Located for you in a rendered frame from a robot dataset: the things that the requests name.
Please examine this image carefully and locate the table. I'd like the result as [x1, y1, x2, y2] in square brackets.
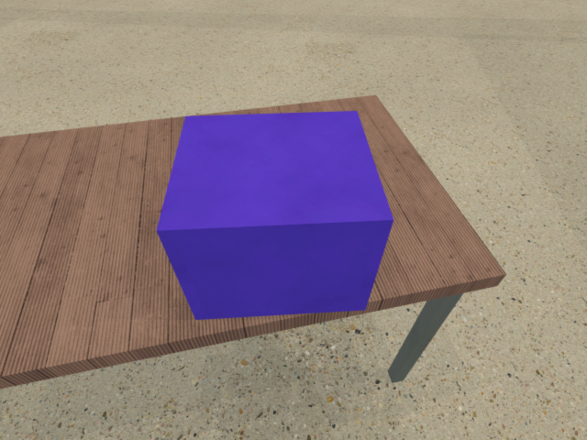
[0, 95, 506, 389]

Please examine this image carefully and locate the carton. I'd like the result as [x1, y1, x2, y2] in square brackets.
[157, 111, 393, 320]

